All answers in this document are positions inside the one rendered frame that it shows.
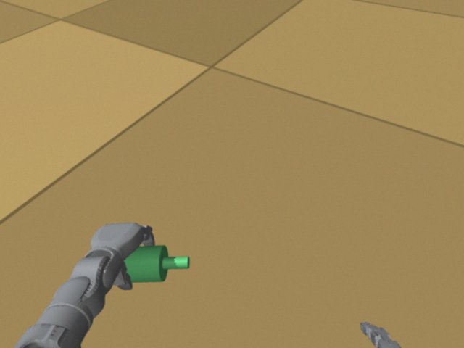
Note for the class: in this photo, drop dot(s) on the right robot hand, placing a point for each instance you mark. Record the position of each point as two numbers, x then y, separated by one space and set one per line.
379 337

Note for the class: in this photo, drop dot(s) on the bottle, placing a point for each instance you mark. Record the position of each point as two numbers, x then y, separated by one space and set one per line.
151 263

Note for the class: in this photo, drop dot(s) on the left robot hand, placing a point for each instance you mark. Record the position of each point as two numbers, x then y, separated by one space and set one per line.
125 238

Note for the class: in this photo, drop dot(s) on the left robot arm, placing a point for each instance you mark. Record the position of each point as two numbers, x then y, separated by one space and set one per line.
69 316

